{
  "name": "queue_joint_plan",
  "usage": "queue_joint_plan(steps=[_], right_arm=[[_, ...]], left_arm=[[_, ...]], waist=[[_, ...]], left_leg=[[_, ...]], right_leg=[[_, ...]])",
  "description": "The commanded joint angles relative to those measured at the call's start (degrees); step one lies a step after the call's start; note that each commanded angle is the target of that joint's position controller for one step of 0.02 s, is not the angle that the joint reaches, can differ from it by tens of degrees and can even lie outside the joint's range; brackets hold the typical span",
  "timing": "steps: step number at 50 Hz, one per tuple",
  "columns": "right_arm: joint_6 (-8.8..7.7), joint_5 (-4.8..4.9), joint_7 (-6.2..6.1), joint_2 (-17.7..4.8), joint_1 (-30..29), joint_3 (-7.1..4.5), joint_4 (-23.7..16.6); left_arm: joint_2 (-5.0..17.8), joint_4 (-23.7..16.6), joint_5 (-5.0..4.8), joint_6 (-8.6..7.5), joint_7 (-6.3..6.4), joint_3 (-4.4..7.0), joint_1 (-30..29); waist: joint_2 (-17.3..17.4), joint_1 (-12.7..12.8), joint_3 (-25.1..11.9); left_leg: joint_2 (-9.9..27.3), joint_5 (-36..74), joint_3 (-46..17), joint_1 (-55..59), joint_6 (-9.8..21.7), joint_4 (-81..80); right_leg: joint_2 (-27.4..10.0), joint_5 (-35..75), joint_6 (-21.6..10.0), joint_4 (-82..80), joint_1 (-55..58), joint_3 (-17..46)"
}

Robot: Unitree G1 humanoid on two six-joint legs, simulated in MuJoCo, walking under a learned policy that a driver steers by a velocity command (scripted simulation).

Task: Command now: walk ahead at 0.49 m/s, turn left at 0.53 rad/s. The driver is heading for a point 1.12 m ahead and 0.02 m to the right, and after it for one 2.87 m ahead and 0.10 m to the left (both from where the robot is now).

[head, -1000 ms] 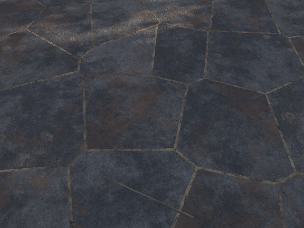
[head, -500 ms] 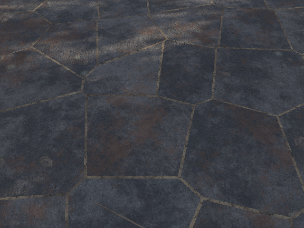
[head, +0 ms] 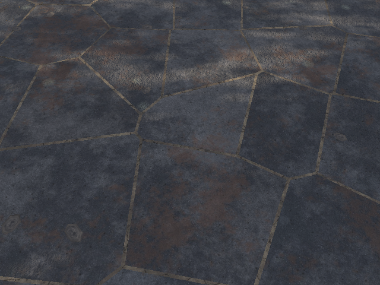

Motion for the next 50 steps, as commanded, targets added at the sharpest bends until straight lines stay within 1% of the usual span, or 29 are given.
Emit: queue_joint_plan(steps=[1,4,8,10,11,12,13,14,15,16,17,18,20,22,28,31,34,36,37,38,39,40,41,42,43,44,45,46,50], right_arm=[[-1.1,0.52,-1.4,-9.18,-2.88,-2.17,-5.38],[-0.66,1.24,-1.75,-9.25,1.84,-2.25,-4.18],[-0.14,1.05,-1.85,-8.56,5.24,-1.87,-3.0],[0.37,0.59,-1.94,-9.48,4.59,-2.01,-3.22],[0.63,0.52,-1.94,-9.2,3.84,-1.83,-3.46],[0.51,0.23,-1.76,-7.65,2.86,-1.18,-4.14],[0.02,-0.56,-1.56,-5.32,3.39,-0.17,-5.33],[-0.99,1.08,-1.25,-2.64,10.03,0.68,-5.12],[-1.44,2.08,-1.29,-8.05,7.59,-0.28,-4.8],[-1.42,2.12,-1.28,-10.14,1.52,-0.86,-5.98],[-1.25,1.08,-1.32,-9.17,-1.36,-0.66,-6.72],[-1.17,0.16,-1.28,-8.13,-2.62,-0.77,-7.23],[-0.61,0.04,-1.23,-6.24,-1.29,-0.74,-7.06],[-0.22,-0.06,-1.35,-4.94,-1.56,-0.48,-7.36],[-0.71,0.0,-1.04,-3.08,-12.92,0.29,-10.9],[-0.97,0.57,-0.36,-3.44,-18.06,0.28,-12.56],[-1.49,0.87,0.57,-4.44,-21.22,0.03,-14.43],[-1.85,0.74,0.96,-5.75,-19.62,-0.48,-14.44],[-1.93,0.57,0.85,-6.93,-15.85,-1.15,-13.52],[-1.86,0.44,0.42,-9.25,-7.79,-2.46,-11.01],[-1.71,-0.15,-0.25,-13.32,3.46,-3.76,-8.68],[-1.2,-0.58,-0.26,-18.39,8.14,-4.89,-7.63],[-0.92,0.17,-0.13,-13.36,9.56,-3.73,-7.12],[-0.97,0.52,-0.23,-10.98,4.79,-2.86,-7.65],[-0.9,0.37,-0.19,-9.47,-0.1,-2.26,-8.53],[-0.95,-0.07,0.12,-7.85,-3.35,-1.77,-8.87],[-1.23,-0.61,0.34,-6.75,-5.02,-1.45,-8.92],[-1.54,-0.65,0.48,-6.35,-5.81,-1.5,-8.6],[-2.63,-1.06,-0.15,-8.26,-3.35,-2.31,-5.59]], left_arm=[[2.83,-3.74,0.61,0.6,0.98,0.78,0.26],[1.83,-5.15,-0.59,0.34,0.55,0.21,-5.34],[4.5,-7.48,-1.27,-0.82,-1.04,0.73,-9.96],[5.75,-7.81,-1.29,-1.52,-1.56,1.2,-8.48],[6.4,-6.88,-1.15,-1.74,-1.52,1.65,-4.74],[8.44,-5.31,-0.61,-1.99,-1.23,2.57,2.48],[12.63,-4.04,-0.35,-1.92,-0.99,3.7,12.77],[15.13,-0.91,-0.74,-0.85,-1.46,5.05,19.11],[9.42,-1.33,-1.54,-0.65,-1.69,3.71,18.74],[6.74,-2.1,-1.77,-0.38,-1.63,2.9,14.82],[6.09,-3.06,-1.46,-0.11,-1.84,2.33,11.0],[5.53,-3.14,-1.28,0.04,-2.15,2.14,8.95],[4.56,-2.72,-0.91,0.02,-2.65,1.78,7.98],[5.59,-1.64,-1.32,-0.13,-2.71,2.07,9.33],[7.83,1.21,-1.92,1.11,-1.62,2.61,14.02],[8.51,2.86,-2.27,1.58,-1.52,2.65,16.88],[9.06,4.09,-2.44,2.35,-1.17,2.84,17.77],[10.08,4.27,-2.41,2.94,-0.88,3.17,16.84],[10.61,4.09,-2.34,3.23,-0.79,3.26,15.67],[9.8,3.84,-2.04,3.46,-0.74,2.89,15.2],[7.99,2.21,-1.07,3.33,-0.62,1.97,14.52],[0.27,1.6,-1.04,2.14,-1.18,-0.36,22.31],[4.6,2.6,-2.29,0.96,-1.45,0.57,21.15],[8.81,0.71,-3.62,0.43,-1.61,1.83,14.77],[8.61,-0.33,-3.29,0.44,-1.37,1.82,10.86],[7.86,-0.6,-2.24,0.77,-1.12,2.0,9.26],[7.09,-0.45,-1.74,1.45,-1.01,2.21,10.4],[5.72,0.24,-1.92,2.29,-1.0,2.08,12.09],[4.39,-0.58,-2.13,3.92,-0.62,2.24,9.41]], waist=[[3.6,1.7,1.03],[5.68,-1.95,-0.78],[5.94,-3.88,-0.78],[7.61,-2.26,-1.21],[8.12,-0.06,-2.42],[7.51,3.24,-7.18],[0.24,6.73,-15.32],[-17.9,5.48,-20.11],[-11.52,6.53,-14.94],[-5.21,6.51,-7.15],[-0.38,4.96,-3.71],[0.61,3.63,-1.24],[-2.12,1.74,-1.18],[-3.1,1.46,-1.33],[-2.81,4.53,0.17],[-3.07,6.21,1.72],[-3.33,5.91,3.05],[-3.77,4.06,1.83],[-3.99,1.54,-0.53],[-3.03,-2.22,-5.63],[1.42,-6.46,-14.0],[16.76,-3.58,-21.99],[15.12,-5.23,-23.35],[11.1,-4.49,-12.94],[6.54,-2.64,-7.88],[4.48,-0.8,-4.23],[5.89,1.35,-3.28],[6.72,2.51,-3.04],[5.05,2.55,-0.26]], left_leg=[[11.74,4.86,-10.74,-12.6,8.39,-9.29],[12.65,2.35,-11.3,-6.12,6.5,-6.96],[17.51,0.38,-17.32,4.66,6.35,-1.78],[18.77,4.22,-19.36,7.68,5.41,1.24],[17.46,8.68,-18.86,7.99,4.42,4.22],[14.41,14.58,-16.5,5.68,2.85,12.32],[9.61,6.86,-10.86,-4.42,0.19,28.97],[2.72,-19.96,-4.72,-24.39,-3.33,45.07],[6.06,-23.62,-8.39,-32.4,-2.99,52.24],[8.42,-18.05,-7.47,-34.69,-2.84,53.9],[10.92,-13.44,-4.88,-32.96,-3.3,52.16],[12.75,-10.43,-3.83,-31.7,-3.78,48.77],[14.39,-7.9,-2.06,-26.83,-4.71,44.81],[14.77,-5.98,-0.62,-26.62,-5.77,41.3],[13.99,9.05,1.55,-24.97,-6.71,20.6],[12.74,11.29,2.28,-23.01,-6.37,15.01],[12.31,7.39,1.8,-23.56,-4.53,11.48],[11.2,3.69,2.63,-19.17,-3.04,9.46],[9.61,3.01,4.11,-12.81,-2.0,8.09],[8.58,3.78,4.97,-1.38,-0.41,7.27],[17.12,6.26,-4.01,16.18,3.21,9.27],[30.91,-1.14,-29.33,37.84,12.33,6.05],[31.94,-10.54,-39.63,37.21,12.8,-1.11],[29.7,-11.3,-31.41,28.71,9.71,-2.56],[27.32,-6.98,-24.01,19.64,7.96,-3.83],[24.96,-2.16,-19.28,12.02,7.26,-5.89],[23.03,0.9,-15.84,7.11,6.6,-7.68],[22.06,2.05,-12.94,4.37,6.46,-9.49],[21.89,9.43,-4.69,2.17,6.59,-12.65]], right_leg=[[2.25,10.99,2.07,-13.52,8.67,-3.72],[4.37,17.1,2.46,-25.9,10.27,-4.08],[4.54,12.15,0.38,-32.22,8.32,-2.9],[5.42,6.75,-1.63,-34.91,11.55,-3.76],[6.24,6.04,-3.06,-37.39,16.77,-4.81],[4.03,6.95,-5.73,-36.98,27.69,-2.64],[-5.77,9.1,-10.93,-35.36,44.7,7.84],[-15.39,-3.8,-19.0,-41.25,60.44,30.99],[-15.81,-14.52,-17.37,-44.38,58.41,35.75],[-13.85,-12.48,-14.9,-45.39,51.22,28.32],[-11.25,-5.71,-13.95,-46.98,44.43,21.94],[-9.2,-0.27,-13.79,-48.58,39.71,18.14],[-5.52,6.56,-12.96,-51.01,34.57,11.65],[-4.63,13.52,-13.56,-52.11,33.27,7.57],[-2.86,17.31,-11.79,-53.26,33.45,0.38],[-4.2,14.11,-11.56,-52.61,35.03,0.5],[-7.03,14.85,-10.84,-50.51,39.85,1.87],[-7.78,20.5,-9.79,-47.31,41.85,1.85],[-6.69,28.93,-8.93,-42.74,41.62,0.55],[-3.85,35.13,-7.62,-33.53,39.23,-1.72],[-0.71,25.02,-5.6,-17.3,28.49,-4.36],[9.08,-10.64,-1.58,4.36,4.19,-6.15],[8.28,-22.23,-2.09,12.25,-3.25,1.12],[5.1,-17.88,-2.78,13.77,-7.25,0.39],[2.24,-12.18,-2.79,11.26,-5.5,-1.39],[0.67,-8.74,-2.33,7.99,-2.96,-1.97],[-0.86,-6.34,-2.11,5.55,0.88,-1.51],[-1.29,-5.01,-1.8,4.44,3.45,-1.61],[-1.39,2.79,-0.58,-0.56,-0.02,-0.31]])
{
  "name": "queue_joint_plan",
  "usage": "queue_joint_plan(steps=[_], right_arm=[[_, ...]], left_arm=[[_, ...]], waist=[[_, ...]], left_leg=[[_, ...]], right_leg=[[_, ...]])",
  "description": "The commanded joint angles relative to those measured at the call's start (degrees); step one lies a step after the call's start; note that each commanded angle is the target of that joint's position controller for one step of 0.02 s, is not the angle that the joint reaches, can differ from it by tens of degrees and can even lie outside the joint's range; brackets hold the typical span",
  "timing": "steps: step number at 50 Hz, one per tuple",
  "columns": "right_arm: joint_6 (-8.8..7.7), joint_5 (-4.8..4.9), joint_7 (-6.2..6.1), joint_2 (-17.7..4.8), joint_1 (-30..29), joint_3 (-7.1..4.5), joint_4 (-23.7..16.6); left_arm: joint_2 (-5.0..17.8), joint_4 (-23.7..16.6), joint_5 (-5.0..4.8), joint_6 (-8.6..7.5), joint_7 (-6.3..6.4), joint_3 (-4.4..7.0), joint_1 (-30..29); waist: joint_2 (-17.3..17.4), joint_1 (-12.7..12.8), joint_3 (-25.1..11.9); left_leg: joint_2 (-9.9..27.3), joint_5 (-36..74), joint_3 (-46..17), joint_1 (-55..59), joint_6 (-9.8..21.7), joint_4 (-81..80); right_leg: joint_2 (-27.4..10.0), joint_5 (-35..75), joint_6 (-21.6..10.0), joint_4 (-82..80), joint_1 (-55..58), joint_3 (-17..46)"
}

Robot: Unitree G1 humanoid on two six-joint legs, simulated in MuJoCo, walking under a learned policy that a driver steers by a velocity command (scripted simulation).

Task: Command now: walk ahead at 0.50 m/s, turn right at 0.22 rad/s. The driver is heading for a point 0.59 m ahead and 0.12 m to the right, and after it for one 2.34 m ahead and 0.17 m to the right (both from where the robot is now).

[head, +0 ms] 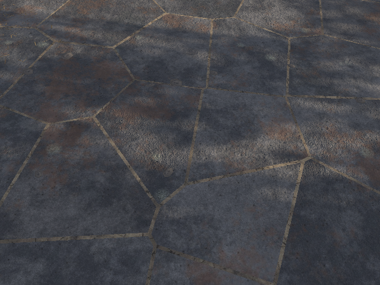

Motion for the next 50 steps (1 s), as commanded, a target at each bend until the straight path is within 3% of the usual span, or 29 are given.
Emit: queue_joint_plan(steps=[1,7,12,13,15,16,17,18,19,20,21,22,23,24,25,27,29,32,35,39,42,43,44,45,46,47,48,49,50], right_arm=[[-1.44,-0.37,-0.75,-7.36,-1.71,-1.81,-2.25],[-0.85,0.03,-1.85,-8.67,0.61,-1.74,0.13],[1.05,0.6,-2.25,-9.66,4.4,-2.0,2.66],[1.52,0.77,-2.39,-10.01,4.25,-2.1,2.74],[2.29,0.98,-2.88,-11.56,2.48,-2.47,2.03],[2.68,1.05,-3.26,-12.41,1.95,-2.73,1.67],[3.12,1.07,-3.61,-12.77,0.99,-2.82,1.3],[2.84,1.02,-3.88,-12.3,0.64,-2.53,0.34],[1.27,-0.75,-3.08,-5.15,4.65,-0.26,-2.56],[-1.43,-0.18,-1.85,-5.83,3.74,0.23,-3.29],[-2.78,2.06,-1.08,-9.41,-2.5,-0.96,-5.03],[-3.32,2.31,-1.03,-8.93,-4.98,-0.62,-6.04],[-3.21,1.2,-1.49,-8.39,-5.41,-0.78,-5.68],[-2.39,0.6,-1.75,-8.86,-4.31,-1.31,-5.16],[-1.41,0.46,-1.65,-8.49,-2.8,-1.45,-5.02],[-0.08,-0.09,-1.81,-6.79,-1.54,-1.29,-4.78],[0.39,-0.33,-2.16,-5.67,-4.89,-0.94,-5.97],[0.24,0.32,-1.77,-4.67,-9.97,-0.38,-6.69],[-0.05,1.26,-0.95,-4.43,-14.66,-0.03,-7.79],[-0.23,1.75,0.47,-5.44,-18.21,-0.2,-10.18],[-0.25,1.67,1.51,-6.12,-16.17,-0.49,-10.85],[-0.09,1.49,1.47,-7.1,-13.13,-1.02,-10.32],[0.08,1.25,1.25,-8.6,-6.9,-2.04,-8.79],[0.28,1.12,0.8,-11.51,1.34,-3.44,-6.94],[0.4,0.72,0.26,-17.85,7.78,-5.04,-6.94],[0.48,1.91,0.41,-15.38,9.6,-4.35,-6.21],[0.71,1.89,0.2,-12.13,7.97,-3.35,-6.75],[1.0,1.49,-0.06,-10.76,4.35,-2.99,-7.96],[1.27,1.12,-0.09,-9.88,1.06,-2.6,-8.73]], left_arm=[[2.36,-2.43,-0.01,0.48,0.27,0.94,2.23],[0.75,-5.56,0.06,-0.1,-1.25,0.52,-7.12],[-0.08,-10.6,-0.16,-0.12,-3.27,-0.04,-14.44],[0.04,-11.52,-0.2,-0.11,-3.72,0.01,-14.94],[1.2,-12.41,-0.18,0.04,-4.27,0.63,-12.77],[2.51,-12.05,-0.11,0.24,-4.25,1.39,-9.13],[4.79,-10.41,-0.26,0.34,-4.02,2.77,-1.41],[8.82,-8.23,-0.2,0.62,-3.03,4.75,8.23],[15.7,-7.73,-0.01,0.86,-1.92,6.23,11.93],[13.76,-8.9,0.23,0.3,-1.92,5.28,12.93],[10.01,-8.56,0.73,0.09,-1.93,4.25,11.73],[8.1,-8.95,0.35,0.0,-1.84,3.71,8.07],[6.82,-9.91,0.24,0.09,-1.86,3.28,3.9],[4.68,-10.88,0.64,0.11,-1.81,2.51,0.9],[4.19,-11.44,1.0,0.05,-1.75,2.28,-0.32],[4.81,-10.71,0.77,-0.54,-1.53,2.38,0.08],[5.89,-9.43,0.73,-0.8,-0.92,2.59,1.85],[6.07,-7.97,0.71,-0.72,-0.43,2.43,3.57],[7.12,-6.28,0.77,-1.03,-0.5,2.5,5.58],[7.68,-3.69,0.71,-0.68,-0.41,2.85,7.08],[8.67,-3.2,0.58,0.12,0.26,3.3,5.39],[9.28,-3.5,0.67,0.4,0.48,3.45,4.33],[9.35,-3.85,0.65,0.87,0.73,3.37,3.08],[8.34,-4.59,0.98,1.0,1.17,2.83,3.02],[4.32,-6.7,2.05,-0.07,0.98,1.32,8.48],[2.24,-6.36,2.13,-1.59,0.2,0.27,8.75],[6.29,-7.43,0.15,-3.06,-0.82,1.03,4.73],[6.71,-8.93,-0.73,-3.77,-1.14,0.9,-0.23],[6.42,-9.52,0.35,-4.01,-0.96,0.95,-2.6]], waist=[[6.09,1.68,1.03],[5.36,-1.89,3.22],[5.02,-4.42,5.53],[5.41,-4.1,5.42],[7.5,-1.75,2.73],[8.97,0.47,-0.1],[8.66,4.91,-4.24],[5.85,9.6,-9.36],[-8.2,6.59,-15.12],[-8.2,6.77,-23.67],[-3.94,8.47,-17.52],[-0.33,6.46,-10.62],[3.87,3.74,-6.52],[3.51,1.53,-4.51],[1.95,0.1,-4.04],[1.08,-0.68,-3.59],[0.35,0.2,-1.86],[-1.04,2.76,-0.68],[-1.29,5.34,0.86],[-0.54,6.25,3.43],[-1.13,4.25,2.14],[-1.77,2.57,-0.38],[-1.08,-0.93,-4.35],[1.09,-4.52,-9.3],[12.52,-3.62,-17.1],[19.24,-3.55,-21.92],[13.87,-4.92,-16.33],[8.55,-4.42,-9.72],[3.46,-2.43,-4.42]], left_leg=[[16.5,12.17,-9.68,1.4,8.99,-11.16],[16.16,13.4,-1.53,6.8,5.66,-11.69],[19.54,18.92,0.95,17.68,4.82,-7.27],[19.99,22.55,1.56,18.98,4.36,-5.47],[19.76,40.09,3.85,19.16,2.98,0.81],[19.44,50.13,4.92,18.79,2.31,6.61],[18.01,54.48,6.43,16.15,1.08,16.81],[15.64,44.88,6.97,5.37,-1.1,31.19],[6.5,0.94,6.24,-20.06,-4.48,53.24],[0.43,-24.69,-6.84,-31.03,-4.67,63.42],[4.33,-20.19,-10.39,-36.17,-3.47,64.1],[6.73,-15.09,-9.25,-35.72,-2.8,59.45],[8.77,-12.21,-8.48,-32.67,-3.16,54.16],[10.46,-10.18,-8.18,-28.59,-3.64,50.53],[11.02,-8.91,-7.96,-25.51,-4.29,48.86],[11.04,-6.29,-6.55,-23.57,-6.13,45.27],[10.93,-0.78,-5.83,-24.95,-7.39,39.0],[10.32,10.89,-5.0,-24.81,-6.86,26.46],[9.19,17.65,-4.3,-23.86,-5.43,18.81],[8.49,11.88,-5.28,-29.9,-2.44,15.1],[6.4,4.11,-4.06,-27.08,0.13,13.9],[4.38,2.2,-2.09,-21.58,1.11,13.93],[1.76,3.27,0.16,-12.25,2.46,12.4],[2.71,6.56,-3.17,1.32,4.63,12.2],[16.71,5.8,-26.78,23.35,13.5,11.95],[22.59,-3.3,-49.23,33.24,18.84,1.63],[21.51,-11.21,-45.45,30.33,15.69,-0.39],[19.59,-10.34,-38.31,22.25,13.59,-1.04],[17.56,-5.13,-33.07,13.19,12.4,-2.26]], right_leg=[[-1.68,7.97,0.65,-3.31,-5.15,3.9],[0.57,20.74,-0.33,-19.47,-5.51,1.35],[1.33,13.63,-1.95,-25.37,-10.29,-2.33],[1.84,10.75,-2.56,-25.94,-9.8,-3.57],[4.84,5.0,-4.48,-26.62,-2.71,-7.35],[7.13,2.53,-5.66,-26.38,3.31,-9.15],[9.55,4.18,-7.44,-29.22,13.92,-9.93],[7.76,7.55,-10.27,-32.05,31.03,-4.19],[-7.51,6.53,-19.11,-33.25,53.16,23.26],[-14.83,3.69,-25.25,-42.34,61.14,46.2],[-12.08,4.54,-21.29,-43.24,57.44,37.24],[-9.37,8.46,-18.78,-43.54,48.26,28.17],[-6.84,13.02,-16.88,-44.55,39.36,22.47],[-5.03,17.21,-15.8,-46.11,33.1,18.18],[-4.17,19.03,-15.76,-47.62,28.98,16.68],[-3.23,24.08,-16.31,-49.29,24.63,12.93],[-2.26,25.49,-15.67,-50.56,22.98,9.75],[-0.67,22.24,-12.68,-51.01,24.67,5.13],[-2.55,15.43,-11.64,-52.12,27.47,4.51],[-7.06,17.48,-10.93,-50.18,37.73,4.48],[-8.22,30.34,-8.87,-45.27,41.79,1.95],[-7.45,40.19,-7.97,-41.36,41.67,0.54],[-5.37,48.79,-6.65,-33.15,40.18,-1.95],[-2.69,46.23,-4.57,-20.75,33.25,-4.37],[4.48,21.9,-0.33,1.89,11.88,-6.55],[11.85,-18.06,1.26,13.37,-2.84,0.48],[7.78,-16.27,-0.03,16.77,-9.21,5.17],[5.22,-11.68,-0.77,14.26,-10.0,3.91],[3.19,-8.52,-0.76,8.82,-8.36,2.9]])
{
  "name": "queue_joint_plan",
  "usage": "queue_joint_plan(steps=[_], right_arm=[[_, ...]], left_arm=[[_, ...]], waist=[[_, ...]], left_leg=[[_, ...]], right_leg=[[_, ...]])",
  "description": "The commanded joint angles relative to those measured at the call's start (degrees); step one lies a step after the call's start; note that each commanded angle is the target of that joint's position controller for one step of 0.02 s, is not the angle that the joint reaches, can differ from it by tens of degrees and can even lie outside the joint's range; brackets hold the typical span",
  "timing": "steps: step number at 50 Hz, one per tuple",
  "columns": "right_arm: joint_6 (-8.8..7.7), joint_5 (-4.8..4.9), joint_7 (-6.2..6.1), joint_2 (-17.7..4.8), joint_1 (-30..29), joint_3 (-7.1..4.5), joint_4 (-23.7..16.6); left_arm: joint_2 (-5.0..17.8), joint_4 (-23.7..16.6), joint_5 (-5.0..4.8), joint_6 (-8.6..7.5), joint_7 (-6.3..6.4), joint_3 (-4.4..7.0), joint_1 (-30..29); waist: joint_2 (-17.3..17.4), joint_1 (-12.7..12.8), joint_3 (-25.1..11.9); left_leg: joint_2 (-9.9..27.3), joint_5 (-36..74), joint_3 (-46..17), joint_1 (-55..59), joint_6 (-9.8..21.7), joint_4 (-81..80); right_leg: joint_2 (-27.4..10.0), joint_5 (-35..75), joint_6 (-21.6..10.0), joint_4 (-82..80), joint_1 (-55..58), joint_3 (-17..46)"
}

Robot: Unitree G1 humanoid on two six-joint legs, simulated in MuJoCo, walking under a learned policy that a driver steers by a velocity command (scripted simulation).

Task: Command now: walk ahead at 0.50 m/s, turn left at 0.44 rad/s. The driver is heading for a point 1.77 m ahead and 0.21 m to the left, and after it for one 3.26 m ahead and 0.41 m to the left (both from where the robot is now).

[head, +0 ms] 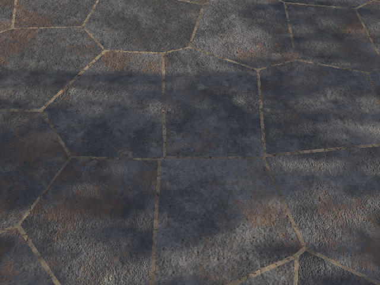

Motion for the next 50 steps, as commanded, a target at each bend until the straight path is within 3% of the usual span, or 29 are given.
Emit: queue_joint_plan(steps=[1,3,5,8,11,16,18,19,20,21,22,23,24,25,26,27,29,32,35,38,41,43,44,45,46,47,48,49,50], right_arm=[[0.18,-0.61,-0.69,-6.65,5.46,-1.72,-3.21],[0.37,-0.65,-0.98,-6.64,3.79,-1.7,-4.14],[0.19,-0.48,-1.57,-7.68,4.55,-2.04,-3.82],[0.49,0.13,-2.51,-8.78,6.97,-2.46,-2.67],[1.23,0.6,-3.12,-8.71,9.64,-2.49,-1.5],[2.34,0.66,-3.64,-8.04,12.58,-2.38,-0.07],[2.58,0.34,-3.65,-7.88,11.93,-2.45,0.17],[2.6,0.25,-3.5,-7.16,10.93,-2.2,-0.14],[2.33,-0.22,-3.16,-5.18,9.83,-1.42,-0.98],[1.82,-0.33,-3.17,-2.56,13.68,-0.46,-1.88],[1.19,0.55,-3.11,-1.96,19.6,0.15,-1.17],[0.97,1.07,-2.96,-6.69,15.71,-0.75,-0.85],[0.95,0.81,-2.83,-7.97,9.31,-1.14,-1.92],[0.73,0.05,-2.73,-7.29,5.59,-1.06,-2.97],[0.58,-0.49,-2.52,-6.52,4.25,-1.19,-3.34],[0.59,-0.41,-2.3,-5.54,5.0,-1.13,-3.31],[0.8,-0.35,-2.09,-3.52,5.77,-0.68,-3.03],[0.6,-0.89,-2.03,-1.81,0.66,0.19,-4.61],[0.11,-0.63,-1.54,-0.96,-4.83,0.69,-5.53],[-0.2,0.0,-0.92,-1.58,-9.63,0.58,-6.92],[-0.53,0.22,-0.21,-2.71,-12.12,0.2,-8.4],[-0.76,0.01,-0.14,-4.27,-8.41,-0.57,-7.7],[-0.71,-0.31,-0.48,-6.16,-2.13,-1.66,-5.75],[-0.6,-0.73,-1.06,-9.3,7.31,-2.9,-3.68],[-0.12,-1.68,-1.43,-15.12,14.15,-4.26,-2.88],[0.29,-0.63,-1.25,-12.21,16.45,-3.5,-1.92],[0.34,-0.31,-1.17,-9.49,13.01,-2.4,-2.05],[0.39,-0.37,-1.13,-7.99,9.02,-1.82,-2.71],[0.31,-0.84,-0.84,-6.54,5.63,-1.35,-2.8]], left_arm=[[7.3,-7.66,1.02,-2.63,-0.02,1.69,-5.37],[6.31,-7.7,1.56,-1.57,0.27,1.82,-3.26],[5.21,-7.83,1.73,-0.74,0.74,1.58,-3.56],[3.59,-9.33,1.74,-0.61,1.06,1.02,-9.7],[2.5,-10.47,1.11,-1.18,0.47,0.63,-15.73],[4.3,-11.43,0.33,-2.52,-0.97,1.27,-19.56],[5.15,-10.74,0.39,-3.01,-1.1,1.78,-16.68],[6.06,-9.56,0.68,-3.26,-0.82,2.42,-12.2],[8.1,-8.54,1.45,-3.47,-0.45,3.2,-5.2],[12.53,-7.47,2.33,-3.32,-0.12,4.35,3.28],[12.75,-4.54,1.06,-2.49,-0.86,4.87,7.62],[8.11,-4.95,-0.34,-2.27,-0.85,3.66,6.42],[6.12,-5.26,-0.19,-1.81,-0.68,2.99,3.1],[5.49,-5.41,0.35,-1.4,-0.7,2.5,0.51],[4.49,-5.31,0.71,-1.29,-0.79,2.03,-0.97],[4.01,-5.17,1.04,-1.36,-0.84,1.73,-1.68],[4.24,-4.27,0.5,-1.61,-1.0,1.75,-1.44],[7.0,-2.83,0.05,-1.43,-0.63,2.42,-0.3],[8.11,-1.39,-0.46,-0.79,-0.37,2.53,1.58],[8.87,0.56,-0.92,-0.22,-0.36,2.52,5.07],[9.61,1.94,-1.15,0.61,-0.14,2.69,6.42],[10.6,2.3,-1.14,1.27,0.2,2.92,5.41],[10.07,2.31,-1.1,1.48,0.36,2.65,5.13],[8.13,1.48,-0.31,1.39,0.52,1.75,4.66],[2.7,-0.19,0.32,0.37,0.38,-0.1,9.67],[3.47,0.47,-0.01,-0.64,0.18,-0.13,9.65],[8.1,-0.62,-1.42,-1.16,-0.23,1.23,5.48],[8.1,-1.58,-1.64,-1.25,-0.3,1.18,1.49],[7.52,-1.88,-0.77,-1.05,-0.19,1.23,-0.43]], waist=[[0.85,-1.82,-4.65],[3.56,0.4,-3.77],[3.89,0.69,-3.3],[3.98,-1.29,-2.27],[5.34,-3.78,-2.17],[6.44,-4.78,-2.02],[8.17,-3.08,-2.24],[8.18,-0.54,-4.25],[6.75,2.92,-10.4],[-2.88,4.16,-19.01],[-17.5,3.01,-21.52],[-10.45,4.27,-14.19],[-4.97,4.59,-6.81],[-1.93,3.54,-2.75],[-1.65,2.2,-0.71],[-3.34,0.87,-0.86],[-5.2,0.09,-1.65],[-3.99,1.04,-0.94],[-3.69,2.96,-0.47],[-3.87,4.7,0.32],[-4.32,4.31,1.18],[-4.66,1.22,-0.68],[-3.74,-1.98,-4.57],[-1.64,-6.13,-11.42],[10.69,-6.21,-20.2],[15.79,-6.77,-23.67],[11.1,-6.37,-15.1],[7.8,-5.0,-9.24],[5.08,-3.35,-4.94]], left_leg=[[16.24,1.21,-26.38,21.39,11.16,-17.19],[13.88,8.04,-23.11,15.69,11.52,-18.97],[12.62,13.35,-19.64,12.59,11.84,-19.56],[10.07,14.19,-16.31,10.85,9.76,-19.19],[8.52,10.32,-16.26,11.0,7.63,-17.53],[11.7,7.78,-22.91,19.16,6.64,-12.03],[12.74,12.58,-24.24,21.18,5.81,-9.13],[10.86,18.66,-23.14,21.05,4.73,-5.17],[8.4,20.11,-20.38,17.47,3.09,4.55],[1.84,7.3,-13.98,2.51,-0.52,22.27],[-1.88,-23.92,-10.62,-12.26,-3.07,35.8],[1.65,-22.15,-12.63,-18.33,-3.06,40.93],[3.72,-17.01,-10.61,-19.46,-3.21,41.26],[5.49,-13.36,-8.53,-18.59,-3.28,38.79],[7.34,-10.81,-7.48,-17.22,-3.4,35.64],[8.5,-9.4,-6.72,-14.6,-3.56,33.42],[9.22,-8.33,-4.82,-12.61,-4.28,29.37],[10.06,-1.8,-3.25,-13.02,-5.34,19.46],[8.93,7.86,-1.82,-9.38,-5.44,8.36],[7.49,11.58,-1.18,-6.94,-5.2,2.58],[6.82,7.51,-1.33,-6.63,-3.33,-1.19],[5.31,5.03,0.09,0.05,-1.56,-4.04],[3.98,5.25,1.36,9.45,-0.08,-5.54],[8.64,7.01,-3.08,24.17,2.65,-3.76],[23.19,1.58,-25.75,46.68,10.85,-4.4],[26.84,-5.69,-41.09,48.5,13.54,-12.28],[25.09,-10.46,-35.44,41.83,11.24,-13.9],[22.71,-8.78,-28.22,33.72,9.64,-15.14],[20.37,-4.74,-23.43,26.0,9.01,-17.34]], right_leg=[[-6.16,5.29,-0.05,0.74,-22.48,3.29],[-6.7,6.7,1.39,-3.38,-18.6,2.51],[-6.3,9.73,3.16,-7.67,-18.25,1.3],[-4.9,20.35,4.76,-19.22,-17.74,0.92],[-2.37,28.06,4.96,-29.9,-14.08,0.71],[-0.94,25.71,3.13,-38.06,-11.99,2.01],[-0.97,22.17,1.04,-39.83,-7.93,1.08],[-0.43,22.63,-0.77,-42.58,-1.23,-0.16],[-5.25,24.03,-4.07,-40.53,11.24,3.48],[-15.95,23.47,-11.09,-39.19,31.72,19.23],[-24.36,12.33,-17.35,-44.88,39.77,39.43],[-23.34,1.68,-15.47,-47.19,34.93,39.08],[-20.82,2.62,-13.28,-48.54,27.19,30.91],[-18.41,7.9,-12.36,-50.29,20.32,25.49],[-16.31,13.17,-11.86,-51.84,16.05,21.66],[-14.78,16.78,-11.46,-53.07,13.3,18.83],[-13.5,22.55,-12.07,-54.71,11.05,14.75],[-13.18,28.03,-12.51,-56.64,10.01,10.05],[-11.41,28.37,-10.78,-56.81,9.35,5.47],[-12.53,26.96,-10.1,-55.91,11.15,5.14],[-15.07,28.09,-8.97,-53.47,15.85,6.39],[-15.04,36.58,-7.52,-48.54,17.31,5.5],[-12.72,44.14,-6.24,-41.2,16.1,3.24],[-10.02,40.5,-4.21,-28.52,9.02,0.73],[-2.04,19.41,0.2,-6.03,-13.58,-3.88],[0.21,-8.42,0.47,3.43,-22.4,2.4],[-3.21,-6.02,-0.11,7.47,-27.41,3.67],[-5.81,-0.99,-0.49,5.96,-27.32,1.88],[-7.39,2.87,-0.22,2.6,-25.47,1.07]])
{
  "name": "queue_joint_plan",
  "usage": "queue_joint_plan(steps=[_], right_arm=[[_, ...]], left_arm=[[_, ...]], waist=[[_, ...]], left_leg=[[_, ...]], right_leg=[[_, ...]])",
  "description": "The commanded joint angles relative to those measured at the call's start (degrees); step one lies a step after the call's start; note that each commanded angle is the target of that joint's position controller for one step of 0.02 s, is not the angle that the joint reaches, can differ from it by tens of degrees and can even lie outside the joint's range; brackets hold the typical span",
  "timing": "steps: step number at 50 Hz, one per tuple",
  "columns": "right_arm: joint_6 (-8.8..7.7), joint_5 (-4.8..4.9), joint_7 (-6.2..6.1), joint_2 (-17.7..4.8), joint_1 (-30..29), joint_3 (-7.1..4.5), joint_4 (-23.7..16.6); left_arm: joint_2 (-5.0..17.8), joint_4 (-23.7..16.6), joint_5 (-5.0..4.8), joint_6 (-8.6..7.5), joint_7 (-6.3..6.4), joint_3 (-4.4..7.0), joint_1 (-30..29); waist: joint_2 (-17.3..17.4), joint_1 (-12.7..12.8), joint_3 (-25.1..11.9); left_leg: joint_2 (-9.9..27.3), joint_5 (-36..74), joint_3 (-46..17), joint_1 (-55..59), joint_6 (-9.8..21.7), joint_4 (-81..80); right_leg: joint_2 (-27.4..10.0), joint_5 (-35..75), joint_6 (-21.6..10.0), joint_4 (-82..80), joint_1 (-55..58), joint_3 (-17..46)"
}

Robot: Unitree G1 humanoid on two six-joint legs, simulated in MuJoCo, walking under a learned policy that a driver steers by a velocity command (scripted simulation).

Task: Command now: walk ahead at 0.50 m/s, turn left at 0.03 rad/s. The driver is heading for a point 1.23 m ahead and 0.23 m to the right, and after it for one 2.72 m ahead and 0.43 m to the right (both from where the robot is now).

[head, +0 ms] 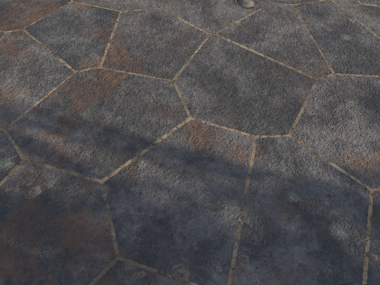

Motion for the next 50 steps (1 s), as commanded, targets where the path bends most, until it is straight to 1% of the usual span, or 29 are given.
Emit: queue_joint_plan(steps=[1,3,5,7,11,14,17,18,20,21,22,23,24,25,26,27,28,29,30,33,37,39,41,44,46,47,48,49,50], right_arm=[[-0.31,-0.61,0.1,-6.55,6.77,-1.92,-0.48],[-1.0,-0.49,0.32,-6.39,5.33,-2.04,0.03],[-1.72,-0.62,0.01,-7.38,5.78,-2.45,1.28],[-1.9,-0.9,-0.5,-7.89,7.32,-2.67,2.77],[-1.76,-0.76,-1.17,-9.16,9.3,-2.85,4.77],[-1.22,-0.34,-1.47,-9.96,11.99,-3.1,6.78],[-0.09,0.15,-1.71,-10.34,13.39,-3.36,8.32],[0.37,0.33,-1.87,-10.65,13.29,-3.5,8.56],[1.24,0.51,-2.48,-12.22,11.96,-3.93,8.18],[1.81,0.49,-2.89,-12.81,11.37,-4.1,7.91],[2.19,0.45,-3.36,-12.34,11.02,-3.82,7.46],[1.6,-0.88,-3.66,-10.14,12.1,-2.74,5.79],[-0.32,-1.98,-2.25,-2.44,17.81,-0.19,3.81],[-2.36,-0.01,-1.25,-8.12,11.41,-1.35,3.82],[-3.45,1.72,-0.81,-9.78,6.15,-1.81,1.81],[-3.96,1.12,-1.12,-8.94,4.55,-1.55,1.48],[-3.87,-0.18,-1.5,-9.2,4.13,-1.97,1.63],[-3.18,-0.43,-1.45,-9.15,5.68,-2.23,1.91],[-2.44,-0.53,-1.41,-8.52,7.02,-2.25,2.18],[-0.94,-0.99,-1.66,-6.15,5.93,-1.73,1.95],[-1.25,-0.71,-1.23,-4.41,-2.06,-0.93,0.23],[-1.6,-0.15,-0.71,-4.17,-5.67,-0.72,-0.59],[-1.89,0.25,-0.24,-4.92,-8.13,-0.89,-1.52],[-2.37,0.12,0.48,-6.14,-8.97,-1.28,-2.56],[-2.57,0.11,0.58,-7.22,-5.66,-1.76,-1.97],[-2.65,0.01,0.34,-8.44,-0.29,-2.55,-0.47],[-2.71,-0.45,0.0,-10.93,8.06,-3.55,1.45],[-2.65,-1.4,-0.28,-15.8,15.97,-4.73,2.37],[-2.1,-0.33,0.28,-14.76,19.73,-4.69,4.35]], left_arm=[[6.48,-5.93,0.69,-1.16,0.17,1.83,-3.95],[4.23,-4.96,0.82,0.05,0.23,1.51,-1.81],[3.49,-5.18,0.72,0.85,0.42,1.41,-3.11],[3.1,-6.01,0.7,0.99,0.37,1.32,-6.61],[1.92,-7.66,0.32,0.54,-0.62,0.88,-13.07],[1.42,-9.94,0.19,0.45,-1.49,0.54,-18.03],[1.53,-12.36,0.22,0.5,-2.56,0.47,-21.24],[1.74,-13.04,0.28,0.5,-2.93,0.54,-21.55],[3.26,-13.6,0.48,0.64,-3.32,1.34,-18.96],[4.93,-12.74,0.53,0.8,-3.25,2.36,-13.84],[7.84,-10.51,0.35,0.9,-2.73,4.11,-4.87],[13.33,-9.04,0.34,1.44,-1.55,5.9,4.45],[16.8,-9.45,-0.19,1.06,-1.63,6.05,3.06],[11.26,-10.03,-0.04,0.9,-1.5,4.7,4.92],[9.4,-10.05,0.41,0.64,-1.3,4.1,2.52],[8.76,-10.72,0.42,0.58,-1.18,3.88,-1.03],[7.42,-11.63,0.7,0.67,-1.06,3.47,-4.36],[5.94,-12.51,1.45,0.66,-0.86,2.89,-6.33],[5.33,-12.81,1.5,0.59,-0.75,2.73,-7.24],[6.49,-11.38,1.16,0.0,-0.11,2.87,-5.97],[7.32,-9.35,0.8,0.16,0.64,2.94,-3.16],[7.89,-8.11,0.61,0.18,0.65,3.0,-1.02],[8.08,-6.89,0.39,0.34,0.6,3.05,0.56],[8.5,-5.47,0.35,1.0,0.91,3.34,1.76],[9.03,-5.2,0.42,1.51,1.14,3.59,0.9],[8.82,-5.38,0.51,1.77,1.18,3.45,-0.19],[7.12,-5.96,1.04,1.84,1.16,2.65,-0.51],[3.01,-7.14,1.51,1.23,0.99,1.25,4.63],[1.12,-6.38,0.84,0.29,0.73,0.48,8.22]], waist=[[6.19,-3.36,-3.08],[7.21,-1.28,-2.51],[6.17,-0.87,-1.43],[4.64,-1.85,-0.26],[3.9,-4.46,1.28],[3.18,-6.54,3.01],[3.17,-7.18,3.84],[3.57,-6.87,3.67],[5.57,-4.58,0.6],[6.22,-1.58,-2.92],[4.82,3.0,-7.81],[-2.91,6.04,-14.55],[-14.82,-0.23,-20.54],[-7.75,4.45,-21.92],[-5.53,4.54,-13.71],[-0.04,2.3,-9.15],[1.13,0.19,-5.99],[-0.34,-1.91,-5.45],[-1.04,-2.91,-5.15],[-1.67,-3.09,-3.01],[-2.43,0.19,-1.06],[-2.8,1.97,-0.18],[-2.91,2.82,1.08],[-3.32,2.24,1.6],[-4.49,0.09,0.22],[-4.25,-3.0,-2.95],[-2.75,-6.74,-9.85],[7.1,-7.08,-19.52],[18.39,-6.78,-23.64]], left_leg=[[15.25,-0.35,-21.12,18.37,10.52,-17.42],[13.58,4.64,-16.86,12.9,11.03,-20.42],[13.65,8.58,-12.43,12.07,11.41,-22.29],[13.59,11.28,-8.86,13.34,10.74,-23.11],[12.7,12.48,-1.84,15.29,8.19,-23.92],[14.51,12.3,0.41,20.32,7.6,-23.53],[16.47,16.39,1.87,27.11,6.53,-20.46],[16.91,20.57,2.5,28.81,5.96,-18.53],[16.64,39.75,4.62,30.24,4.42,-11.19],[15.82,48.98,6.09,29.61,3.4,-3.56],[13.45,49.49,8.09,24.7,1.5,8.34],[10.54,30.11,8.72,9.53,-0.9,27.05],[-2.03,-22.4,1.61,-15.04,-3.95,44.36],[0.3,-22.6,-7.67,-21.17,-2.76,48.45],[2.58,-17.23,-6.91,-24.33,-1.69,47.02],[4.9,-12.69,-6.41,-22.41,-1.47,42.47],[6.31,-10.35,-6.06,-19.1,-2.1,37.99],[7.57,-8.7,-6.32,-15.22,-2.57,36.2],[7.89,-7.98,-5.91,-13.38,-3.34,34.31],[7.94,-2.5,-3.94,-12.93,-5.85,27.23],[6.21,13.43,-2.86,-10.54,-5.96,10.46],[4.92,18.22,-2.43,-8.76,-5.48,5.2],[4.59,17.57,-3.11,-10.24,-4.51,2.21],[4.16,11.4,-3.76,-12.33,-2.11,-1.16],[2.78,6.61,-2.38,-7.42,-0.35,-2.31],[1.06,6.88,-0.53,0.46,1.09,-4.05],[4.03,9.75,-2.86,14.3,3.7,-2.2],[16.77,7.87,-21.41,37.04,11.01,-1.13],[23.27,-5.24,-41.7,45.63,15.72,-9.54]], right_leg=[[-6.33,6.27,-0.24,3.86,-21.2,1.98],[-6.74,9.39,0.69,1.68,-16.84,1.49],[-7.03,14.0,1.62,-1.29,-18.56,1.7],[-7.16,20.25,2.01,-6.55,-20.97,2.5],[-4.99,30.69,1.13,-18.73,-19.41,1.65],[-4.16,31.47,0.14,-23.95,-20.8,0.67],[-3.43,26.03,-1.44,-26.88,-23.08,-0.78],[-2.87,23.08,-2.17,-27.41,-22.75,-1.86],[0.33,16.9,-4.11,-27.58,-16.28,-5.67],[2.71,15.5,-5.4,-28.09,-8.92,-7.45],[4.82,18.68,-7.45,-31.21,4.29,-7.32],[-5.13,21.83,-11.79,-31.27,23.07,8.21],[-17.37,11.29,-22.23,-37.88,41.16,39.69],[-17.34,6.87,-20.6,-42.71,42.21,42.05],[-15.47,11.29,-18.21,-43.58,35.8,33.6],[-13.13,16.96,-16.74,-44.06,27.4,27.55],[-11.36,23.1,-16.03,-45.14,20.03,23.25],[-10.23,27.19,-15.83,-46.51,15.41,20.51],[-9.61,29.39,-16.08,-47.78,12.72,18.96],[-8.18,35.47,-15.98,-50.15,7.25,12.71],[-4.89,31.74,-12.24,-50.53,6.22,7.16],[-5.77,26.52,-11.73,-50.93,7.04,7.83],[-7.77,25.1,-11.72,-49.87,10.88,9.61],[-11.1,28.81,-10.73,-46.21,18.34,12.03],[-11.31,37.59,-9.46,-42.34,20.39,12.07],[-9.17,46.5,-8.35,-36.37,19.91,10.32],[-6.04,46.48,-6.68,-25.36,15.1,7.86],[1.05,28.07,-3.0,-5.15,-3.28,4.23],[6.59,-8.36,-1.05,7.24,-17.42,5.44]])
Keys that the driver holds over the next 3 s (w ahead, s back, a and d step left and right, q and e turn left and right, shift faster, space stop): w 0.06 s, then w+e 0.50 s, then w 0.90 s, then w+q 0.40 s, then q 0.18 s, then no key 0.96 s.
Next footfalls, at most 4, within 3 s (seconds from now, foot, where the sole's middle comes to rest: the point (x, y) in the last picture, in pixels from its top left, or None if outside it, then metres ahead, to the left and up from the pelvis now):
0.44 right None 0.39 -0.16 -0.77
0.96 left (210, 215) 0.73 -0.04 -0.77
1.50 right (286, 174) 0.94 -0.36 -0.77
2.02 left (239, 116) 1.27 -0.18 -0.77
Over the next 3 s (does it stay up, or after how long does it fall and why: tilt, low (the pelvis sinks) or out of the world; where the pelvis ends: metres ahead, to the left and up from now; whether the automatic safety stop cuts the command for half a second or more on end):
stays up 1.23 -0.29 0.00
